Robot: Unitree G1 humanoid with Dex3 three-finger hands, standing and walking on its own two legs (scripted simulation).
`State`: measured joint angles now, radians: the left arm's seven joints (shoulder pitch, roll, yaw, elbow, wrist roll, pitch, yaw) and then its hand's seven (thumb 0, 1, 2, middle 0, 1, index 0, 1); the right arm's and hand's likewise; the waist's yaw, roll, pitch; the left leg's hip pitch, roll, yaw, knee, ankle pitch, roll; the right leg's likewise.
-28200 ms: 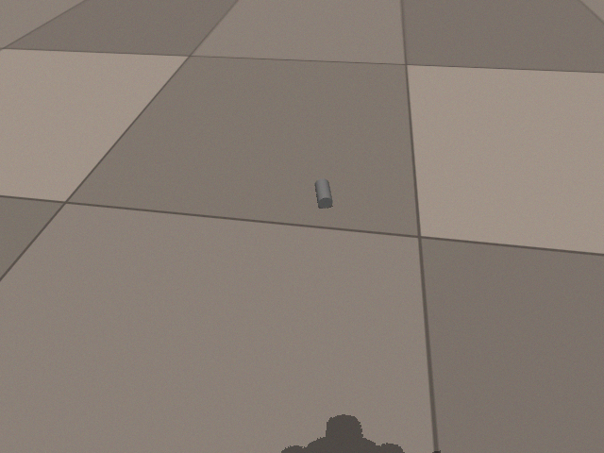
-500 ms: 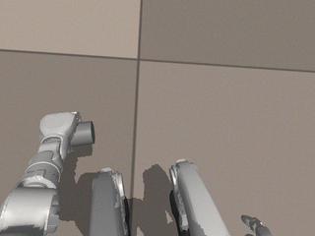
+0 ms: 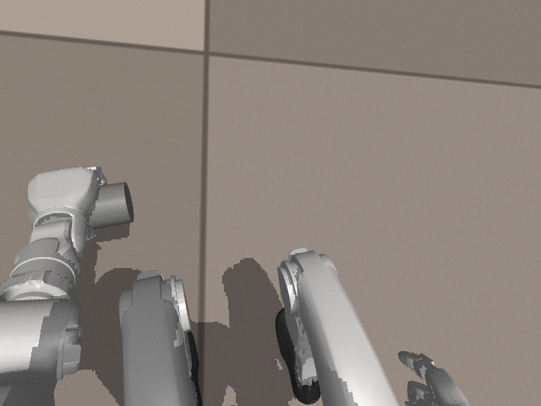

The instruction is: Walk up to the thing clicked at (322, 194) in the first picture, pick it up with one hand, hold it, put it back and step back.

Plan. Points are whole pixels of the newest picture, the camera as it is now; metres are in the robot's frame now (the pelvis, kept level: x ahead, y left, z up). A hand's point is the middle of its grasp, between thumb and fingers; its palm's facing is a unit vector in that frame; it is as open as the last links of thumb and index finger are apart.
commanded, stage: crouch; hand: left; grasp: from above
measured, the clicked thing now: (85, 209) +0.44 +0.26 -0.20
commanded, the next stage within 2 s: lower in 0.42 s
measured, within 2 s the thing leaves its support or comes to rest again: rests again in 1.88 s
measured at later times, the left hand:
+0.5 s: hand (90, 213) +0.44 +0.26 -0.24, palm faces -0.46 -0.06 -0.88, open 9.8 cm
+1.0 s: hand (100, 217) +0.44 +0.26 -0.30, palm faces -0.46 -0.07 -0.88, open 9.8 cm
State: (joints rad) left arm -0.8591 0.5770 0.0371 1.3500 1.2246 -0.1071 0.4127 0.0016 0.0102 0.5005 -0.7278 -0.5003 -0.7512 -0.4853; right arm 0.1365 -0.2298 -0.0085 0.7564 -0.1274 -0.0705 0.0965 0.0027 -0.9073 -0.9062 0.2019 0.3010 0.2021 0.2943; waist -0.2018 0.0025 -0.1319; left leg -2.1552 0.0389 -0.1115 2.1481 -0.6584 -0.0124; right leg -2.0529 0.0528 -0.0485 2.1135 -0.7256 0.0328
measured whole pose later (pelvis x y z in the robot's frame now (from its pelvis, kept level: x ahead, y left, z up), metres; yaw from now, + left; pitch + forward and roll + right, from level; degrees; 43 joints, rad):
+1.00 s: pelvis +0.00 -0.01 -0.09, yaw -4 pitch +33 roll -8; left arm -0.92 0.73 0.12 1.48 1.25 -0.17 0.49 0.00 0.01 0.48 -0.73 -0.51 -0.76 -0.49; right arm 0.10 -0.26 0.09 0.77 -0.18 -0.08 0.14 0.00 -0.91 -0.90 0.20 0.30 0.20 0.29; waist -0.25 -0.05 0.02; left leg -2.36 0.04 -0.19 2.44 -0.67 -0.04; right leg -2.26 0.08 -0.10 2.39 -0.72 0.03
